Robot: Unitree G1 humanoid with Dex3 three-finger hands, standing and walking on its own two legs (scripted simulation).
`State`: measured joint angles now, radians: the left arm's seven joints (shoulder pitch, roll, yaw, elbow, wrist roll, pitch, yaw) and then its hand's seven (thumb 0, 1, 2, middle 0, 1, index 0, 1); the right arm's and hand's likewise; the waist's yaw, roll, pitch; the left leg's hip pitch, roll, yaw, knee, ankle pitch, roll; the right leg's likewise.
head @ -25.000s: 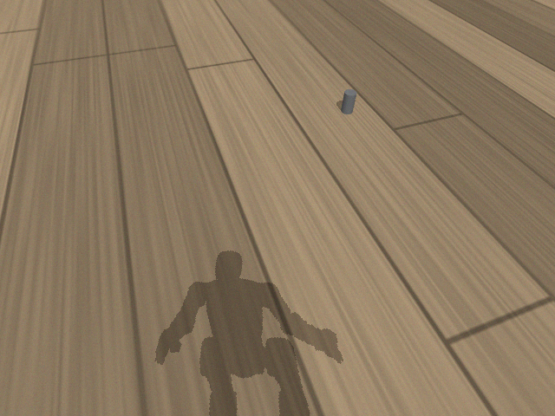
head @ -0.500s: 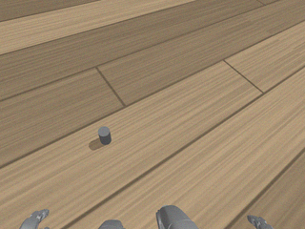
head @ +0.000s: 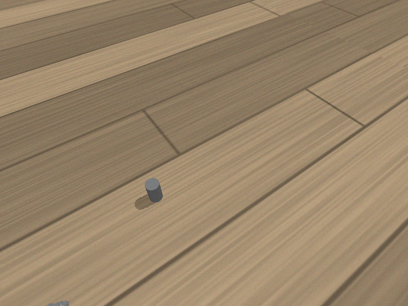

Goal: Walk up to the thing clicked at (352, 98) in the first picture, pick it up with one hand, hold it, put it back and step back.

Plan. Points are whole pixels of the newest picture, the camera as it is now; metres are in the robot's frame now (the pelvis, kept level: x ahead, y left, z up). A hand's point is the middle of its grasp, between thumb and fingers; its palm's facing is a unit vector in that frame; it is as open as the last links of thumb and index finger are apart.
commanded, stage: walk up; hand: left
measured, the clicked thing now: (154, 190) +0.75 +0.29 -0.69
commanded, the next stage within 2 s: stand in 0.92 s
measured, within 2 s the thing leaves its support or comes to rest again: neither
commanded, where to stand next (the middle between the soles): +0.35 -0.02 m, yaw +3 degrees
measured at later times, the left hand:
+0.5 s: hand out of the picture +0.12 +0.27 -0.14, palm faces +0.04 -0.94 -0.34, open 7.4 cm
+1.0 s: hand out of the picture +0.12 +0.27 -0.13, palm faces +0.03 -0.94 -0.35, open 7.4 cm
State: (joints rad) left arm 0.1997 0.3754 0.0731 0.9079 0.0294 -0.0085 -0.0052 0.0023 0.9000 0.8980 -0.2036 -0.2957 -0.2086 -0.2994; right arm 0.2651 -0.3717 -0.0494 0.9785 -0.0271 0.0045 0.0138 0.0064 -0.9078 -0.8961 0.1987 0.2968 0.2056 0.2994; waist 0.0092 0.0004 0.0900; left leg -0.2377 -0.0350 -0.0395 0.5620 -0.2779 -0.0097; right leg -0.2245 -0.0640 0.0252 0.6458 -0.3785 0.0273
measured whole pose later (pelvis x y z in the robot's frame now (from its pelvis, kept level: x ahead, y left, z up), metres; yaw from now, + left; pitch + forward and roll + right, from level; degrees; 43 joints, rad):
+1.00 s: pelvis +0.03 +0.01 +0.02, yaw +1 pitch -3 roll +0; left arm 0.08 0.36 0.02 1.10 0.01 -0.01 0.00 0.00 0.91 0.90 -0.20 -0.29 -0.20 -0.30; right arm 0.05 -0.33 -0.01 1.08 -0.01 -0.02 0.01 0.00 -0.91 -0.90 0.20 0.30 0.21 0.30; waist 0.01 -0.01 0.06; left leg -0.13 -0.01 -0.03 0.40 -0.22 0.00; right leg -0.10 -0.05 -0.03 0.37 -0.22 0.04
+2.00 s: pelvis +0.02 +0.00 +0.02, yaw +1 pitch -2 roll +0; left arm 0.16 0.36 0.03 1.09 0.03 -0.02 -0.04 0.00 0.90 0.90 -0.20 -0.30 -0.21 -0.30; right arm 0.17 -0.36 -0.02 1.09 -0.03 -0.02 0.04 0.00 -0.91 -0.90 0.20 0.30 0.21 0.30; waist 0.00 0.00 0.02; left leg -0.17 0.01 -0.04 0.45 -0.37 0.02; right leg -0.15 -0.01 -0.02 0.43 -0.36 -0.02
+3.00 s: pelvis +0.28 +0.01 +0.00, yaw +0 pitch -3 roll -1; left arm 0.25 0.38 0.02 0.84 0.00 -0.03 -0.01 0.00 0.90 0.90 -0.20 -0.30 -0.21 -0.30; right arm 0.26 -0.41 -0.05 0.87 -0.01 -0.03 0.01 0.00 -0.91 -0.90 0.20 0.30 0.21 0.30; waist 0.01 0.02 0.14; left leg -0.39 0.04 0.00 0.67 -0.21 0.00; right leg -0.26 -0.01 -0.06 0.63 -0.31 -0.02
